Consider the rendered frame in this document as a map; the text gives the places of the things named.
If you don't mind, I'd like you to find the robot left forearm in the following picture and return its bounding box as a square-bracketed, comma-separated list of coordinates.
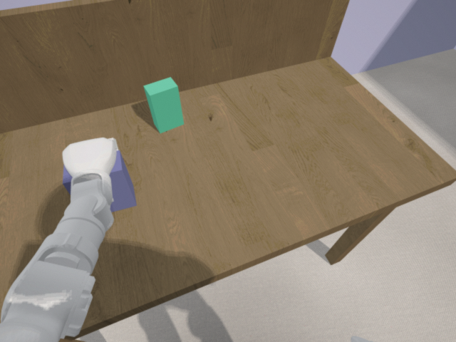
[1, 169, 114, 323]

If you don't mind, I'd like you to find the table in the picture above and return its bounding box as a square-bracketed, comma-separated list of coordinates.
[0, 0, 456, 342]

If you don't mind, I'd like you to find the left robot upper arm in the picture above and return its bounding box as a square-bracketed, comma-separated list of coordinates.
[0, 261, 95, 342]

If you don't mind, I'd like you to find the sponge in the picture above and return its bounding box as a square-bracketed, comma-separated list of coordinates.
[63, 150, 137, 212]

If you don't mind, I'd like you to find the robot left hand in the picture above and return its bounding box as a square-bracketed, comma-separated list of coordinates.
[62, 138, 119, 202]

